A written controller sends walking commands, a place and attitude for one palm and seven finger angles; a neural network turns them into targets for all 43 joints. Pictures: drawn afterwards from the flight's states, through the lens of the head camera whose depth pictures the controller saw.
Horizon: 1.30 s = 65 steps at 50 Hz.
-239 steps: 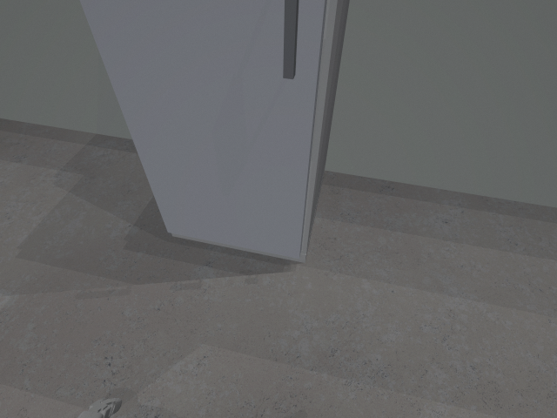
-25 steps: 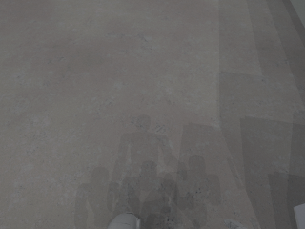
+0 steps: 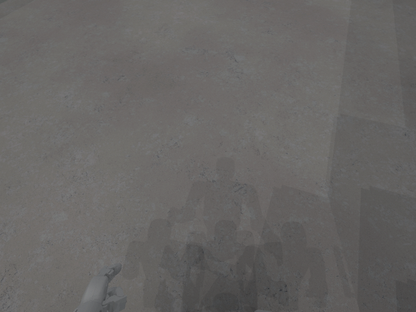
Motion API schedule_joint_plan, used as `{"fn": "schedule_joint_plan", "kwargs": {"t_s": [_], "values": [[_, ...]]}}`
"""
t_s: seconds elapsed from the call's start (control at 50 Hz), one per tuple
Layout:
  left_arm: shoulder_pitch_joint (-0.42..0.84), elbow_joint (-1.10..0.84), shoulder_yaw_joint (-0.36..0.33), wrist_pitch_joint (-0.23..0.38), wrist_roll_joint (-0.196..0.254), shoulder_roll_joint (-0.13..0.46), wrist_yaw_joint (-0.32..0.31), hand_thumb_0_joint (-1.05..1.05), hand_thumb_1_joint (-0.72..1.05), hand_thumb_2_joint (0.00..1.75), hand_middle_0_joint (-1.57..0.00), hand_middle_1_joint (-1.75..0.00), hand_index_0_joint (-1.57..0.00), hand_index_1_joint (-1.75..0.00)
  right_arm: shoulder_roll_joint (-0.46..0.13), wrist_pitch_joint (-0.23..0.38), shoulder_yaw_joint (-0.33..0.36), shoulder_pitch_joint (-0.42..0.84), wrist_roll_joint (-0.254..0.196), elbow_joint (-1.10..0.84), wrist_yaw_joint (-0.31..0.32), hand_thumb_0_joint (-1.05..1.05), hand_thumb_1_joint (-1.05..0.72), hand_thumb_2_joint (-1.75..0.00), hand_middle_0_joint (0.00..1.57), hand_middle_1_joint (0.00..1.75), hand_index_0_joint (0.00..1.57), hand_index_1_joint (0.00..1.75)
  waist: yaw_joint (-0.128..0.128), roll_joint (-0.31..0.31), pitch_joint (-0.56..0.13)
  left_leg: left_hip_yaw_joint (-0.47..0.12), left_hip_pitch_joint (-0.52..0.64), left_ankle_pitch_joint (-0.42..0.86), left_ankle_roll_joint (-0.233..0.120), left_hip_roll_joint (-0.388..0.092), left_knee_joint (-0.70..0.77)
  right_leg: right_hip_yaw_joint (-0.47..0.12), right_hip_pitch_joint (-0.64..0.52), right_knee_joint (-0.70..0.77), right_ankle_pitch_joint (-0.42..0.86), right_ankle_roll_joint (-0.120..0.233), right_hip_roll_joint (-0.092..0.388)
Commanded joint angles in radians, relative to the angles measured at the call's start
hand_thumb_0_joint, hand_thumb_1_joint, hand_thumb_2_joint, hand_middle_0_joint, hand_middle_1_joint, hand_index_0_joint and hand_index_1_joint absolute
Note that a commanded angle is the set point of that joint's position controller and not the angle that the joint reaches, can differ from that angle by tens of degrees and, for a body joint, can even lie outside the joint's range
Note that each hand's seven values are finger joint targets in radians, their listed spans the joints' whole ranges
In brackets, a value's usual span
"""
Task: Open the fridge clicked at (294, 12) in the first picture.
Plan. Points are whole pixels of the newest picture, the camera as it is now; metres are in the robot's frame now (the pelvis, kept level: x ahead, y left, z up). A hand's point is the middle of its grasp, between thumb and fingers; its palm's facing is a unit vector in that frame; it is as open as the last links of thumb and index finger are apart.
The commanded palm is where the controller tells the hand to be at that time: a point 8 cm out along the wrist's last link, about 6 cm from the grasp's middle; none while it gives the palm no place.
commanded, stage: walk to a spot facing it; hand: right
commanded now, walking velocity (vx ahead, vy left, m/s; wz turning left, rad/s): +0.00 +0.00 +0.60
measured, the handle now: out of the picture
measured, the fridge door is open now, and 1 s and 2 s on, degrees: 0 0 0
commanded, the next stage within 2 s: turn to face it in 1.44 s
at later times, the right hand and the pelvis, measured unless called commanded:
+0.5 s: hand (276, 299) +0.17 -0.13 -0.14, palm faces -0.31 +0.91 -0.29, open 7.4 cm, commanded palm none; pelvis -0.01 +0.03 +0.00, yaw +19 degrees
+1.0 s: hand out of the picture +0.14 -0.14 -0.16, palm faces -0.44 +0.88 -0.19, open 7.4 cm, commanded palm none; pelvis +0.03 +0.02 +0.01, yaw +34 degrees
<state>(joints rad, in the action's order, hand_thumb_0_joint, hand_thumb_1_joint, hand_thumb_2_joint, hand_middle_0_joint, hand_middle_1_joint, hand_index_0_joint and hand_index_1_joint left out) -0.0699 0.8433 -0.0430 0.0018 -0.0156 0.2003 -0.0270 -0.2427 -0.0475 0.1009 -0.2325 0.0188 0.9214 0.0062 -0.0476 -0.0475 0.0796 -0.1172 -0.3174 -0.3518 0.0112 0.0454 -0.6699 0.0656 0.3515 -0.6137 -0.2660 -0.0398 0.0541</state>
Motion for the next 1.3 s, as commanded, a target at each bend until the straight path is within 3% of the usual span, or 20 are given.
{"fn": "schedule_joint_plan", "kwargs": {"t_s": [0.0,0.04,0.1,0.3,0.38,0.4,0.42,0.44,0.5,0.6,0.7,0.82,0.9,0.96,0.98,1.0,1.02,1.06,1.14,1.28], "values": [[-0.17,-0.033,-0.052,0.005,-0.008,0.232,-0.008,0.0,0.9,0.9,-0.2,-0.3,-0.2,-0.3,-0.092,0.012,0.018,-0.035,0.002,-0.092,0.002,0.0,-0.9,-0.9,0.2,0.3,0.2,0.3,0.07,0.292,-0.212,0.012,-0.236,-0.264,0.033,-0.033,-0.537,-0.315,-0.284,0.258,0.473,0.179,0.452],[-0.069,-0.071,-0.033,0.012,-0.011,0.172,-0.012,0.0,0.9,0.9,-0.2,-0.3,-0.2,-0.3,-0.109,0.008,0.032,-0.011,0.007,-0.086,-0.017,0.0,-0.9,-0.9,0.2,0.3,0.2,0.3,0.038,0.247,-0.088,0.046,-0.251,-0.142,0.045,-0.054,-0.618,-0.189,-0.163,0.294,0.36,0.15,0.336],[-0.081,-0.056,-0.03,0.014,-0.008,0.155,-0.01,0.0,0.9,0.9,-0.2,-0.3,-0.2,-0.3,-0.078,-0.001,0.024,-0.029,0.003,-0.079,-0.034,0.0,-0.9,-0.9,0.2,0.3,0.2,0.3,0.032,0.24,-0.091,0.094,-0.244,-0.051,0.06,-0.069,-0.614,-0.034,-0.184,0.285,0.35,0.121,0.265],[-0.203,0.015,-0.068,0.005,-0.013,0.192,0.006,0.0,0.9,0.9,-0.2,-0.3,-0.2,-0.3,-0.027,-0.003,0.001,0.09,0.0,-0.123,-0.039,0.0,-0.9,-0.9,0.2,0.3,0.2,0.3,0.097,0.252,-0.104,0.204,-0.131,-0.112,0.055,-0.104,-0.174,0.051,-0.261,0.258,0.328,0.161,0.349],[-0.203,0.029,-0.079,0.001,-0.008,0.207,0.015,0.0,0.9,0.9,-0.2,-0.3,-0.2,-0.3,-0.047,0.024,0.002,0.008,0.0,-0.099,-0.03,0.0,-0.9,-0.9,0.2,0.3,0.2,0.3,0.048,0.213,-0.173,0.237,0.101,0.11,0.014,-0.067,0.182,0.153,-0.219,0.051,0.379,0.073,0.319],[-0.224,0.024,-0.072,-0.004,0.001,0.173,0.022,0.0,0.9,0.9,-0.2,-0.3,-0.2,-0.3,-0.122,0.037,0.012,-0.052,0.006,-0.084,-0.02,0.0,-0.9,-0.9,0.2,0.3,0.2,0.3,0.015,0.052,-0.201,0.119,0.279,0.264,-0.024,-0.157,0.302,0.184,-0.068,-0.108,0.223,0.007,0.274],[-0.186,-0.027,-0.043,-0.008,-0.002,0.081,0.026,0.0,0.9,0.9,-0.2,-0.3,-0.2,-0.3,-0.244,0.048,0.036,-0.1,0.014,-0.068,-0.004,0.0,-0.9,-0.9,0.2,0.3,0.2,0.3,-0.018,-0.287,-0.18,-0.241,0.395,0.605,-0.122,-0.411,0.347,0.192,0.239,-0.338,-0.322,-0.051,0.118],[-0.128,-0.052,-0.039,-0.023,-0.002,0.099,0.014,0.0,0.9,0.9,-0.2,-0.3,-0.2,-0.3,-0.272,0.039,0.042,-0.138,-0.004,-0.057,0.008,0.0,-0.9,-0.9,0.2,0.3,0.2,0.3,-0.044,-0.252,-0.192,-0.264,0.336,0.79,-0.204,-0.477,0.302,0.043,0.273,-0.484,-0.391,-0.047,0.091],[-0.112,-0.012,-0.046,-0.035,-0.004,0.115,0.007,0.0,0.9,0.9,-0.2,-0.3,-0.2,-0.3,-0.166,0.036,0.025,0.009,-0.008,-0.08,0.021,0.0,-0.9,-0.9,0.2,0.3,0.2,0.3,0.018,-0.163,-0.1,-0.132,0.251,0.662,-0.177,-0.328,0.296,-0.044,0.297,-0.569,-0.186,-0.05,0.111],[-0.17,0.032,-0.046,-0.042,-0.009,0.114,0.01,0.0,0.9,0.9,-0.2,-0.3,-0.2,-0.3,-0.14,0.052,0.007,0.032,-0.01,-0.083,0.011,0.0,-0.9,-0.9,0.2,0.3,0.2,0.3,0.053,-0.083,-0.118,-0.072,0.227,0.616,-0.151,-0.249,0.313,-0.037,0.228,-0.506,-0.058,-0.078,0.079],[-0.087,-0.003,-0.047,-0.033,-0.016,0.131,0.02,0.0,0.9,0.9,-0.2,-0.3,-0.2,-0.3,-0.151,0.057,0.01,-0.031,-0.006,-0.059,0.002,0.0,-0.9,-0.9,0.2,0.3,0.2,0.3,0.016,-0.063,-0.078,-0.214,0.225,0.207,-0.185,-0.259,0.398,-0.045,0.267,-0.427,-0.064,-0.079,0.069],[0.001,-0.05,-0.044,-0.007,-0.01,0.121,0.028,0.0,0.9,0.9,-0.2,-0.3,-0.2,-0.3,-0.166,0.07,0.016,-0.083,0.0,-0.035,-0.001,0.0,-0.9,-0.9,0.2,0.3,0.2,0.3,-0.014,-0.081,-0.052,-0.331,0.234,0.087,-0.222,-0.27,0.42,-0.053,0.236,-0.255,-0.127,-0.056,0.033],[-0.009,-0.066,-0.041,0.007,0.0,0.109,0.027,0.0,0.9,0.9,-0.2,-0.3,-0.2,-0.3,-0.172,0.067,0.018,-0.066,0.003,-0.039,-0.003,0.0,-0.9,-0.9,0.2,0.3,0.2,0.3,-0.001,-0.09,-0.038,-0.361,0.127,0.079,-0.208,-0.246,0.397,-0.05,0.078,-0.096,-0.156,-0.03,-0.009],[-0.157,-0.021,-0.04,0.022,0.004,0.118,0.012,0.0,0.9,0.9,-0.2,-0.3,-0.2,-0.3,-0.158,0.059,0.016,-0.003,-0.005,-0.051,-0.006,0.0,-0.9,-0.9,0.2,0.3,0.2,0.3,0.078,-0.052,-0.075,-0.301,-0.069,0.059,-0.139,-0.147,0.273,-0.027,-0.261,0.161,-0.01,-0.013,-0.037],[-0.257,0.009,-0.047,0.032,0.003,0.172,-0.002,0.0,0.9,0.9,-0.2,-0.3,-0.2,-0.3,-0.103,0.057,0.005,0.007,-0.01,-0.066,-0.01,0.0,-0.9,-0.9,0.2,0.3,0.2,0.3,0.12,0.089,-0.123,-0.212,-0.193,-0.021,-0.094,-0.053,0.127,-0.11,-0.444,0.256,-0.064,0.0,0.076],[-0.312,0.02,-0.069,0.029,-0.008,0.277,-0.002,0.0,0.9,0.9,-0.2,-0.3,-0.2,-0.3,-0.037,0.056,-0.007,-0.021,-0.02,-0.075,-0.021,0.0,-0.9,-0.9,0.2,0.3,0.2,0.3,0.136,0.387,-0.155,-0.048,-0.378,-0.231,-0.031,0.07,-0.16,-0.431,-0.538,0.378,-0.258,0.066,0.352],[-0.308,0.005,-0.067,0.022,-0.007,0.298,-0.003,0.0,0.9,0.9,-0.2,-0.3,-0.2,-0.3,-0.075,0.052,0.003,0.001,-0.005,-0.086,-0.024,0.0,-0.9,-0.9,0.2,0.3,0.2,0.3,0.135,0.331,-0.09,0.039,-0.393,-0.246,-0.004,0.003,-0.335,-0.528,-0.389,0.445,-0.342,0.138,0.478],[-0.166,-0.027,-0.04,0.021,-0.012,0.2,-0.001,0.0,0.9,0.9,-0.2,-0.3,-0.2,-0.3,-0.102,0.036,0.023,-0.031,0.012,-0.046,-0.038,0.0,-0.9,-0.9,0.2,0.3,0.2,0.3,0.064,0.207,-0.002,0.054,-0.313,-0.11,0.011,-0.055,-0.459,-0.368,-0.181,0.472,-0.324,0.121,0.372],[-0.164,-0.007,-0.015,0.034,-0.005,0.135,-0.011,0.0,0.9,0.9,-0.2,-0.3,-0.2,-0.3,-0.046,0.014,0.016,-0.073,0.01,-0.014,-0.047,0.0,-0.9,-0.9,0.2,0.3,0.2,0.3,0.028,0.194,0.017,0.099,-0.286,0.051,0.041,-0.077,-0.545,-0.059,-0.167,0.39,0.177,0.071,0.252],[-0.29,0.063,-0.026,0.035,-0.004,0.127,-0.014,0.0,0.9,0.9,-0.2,-0.3,-0.2,-0.3,-0.009,-0.001,0.002,0.035,0.005,-0.052,-0.04,0.0,-0.9,-0.9,0.2,0.3,0.2,0.3,0.064,0.193,-0.029,0.155,-0.338,0.069,0.065,-0.105,-0.433,0.065,-0.332,0.273,0.621,0.128,0.278]]}}
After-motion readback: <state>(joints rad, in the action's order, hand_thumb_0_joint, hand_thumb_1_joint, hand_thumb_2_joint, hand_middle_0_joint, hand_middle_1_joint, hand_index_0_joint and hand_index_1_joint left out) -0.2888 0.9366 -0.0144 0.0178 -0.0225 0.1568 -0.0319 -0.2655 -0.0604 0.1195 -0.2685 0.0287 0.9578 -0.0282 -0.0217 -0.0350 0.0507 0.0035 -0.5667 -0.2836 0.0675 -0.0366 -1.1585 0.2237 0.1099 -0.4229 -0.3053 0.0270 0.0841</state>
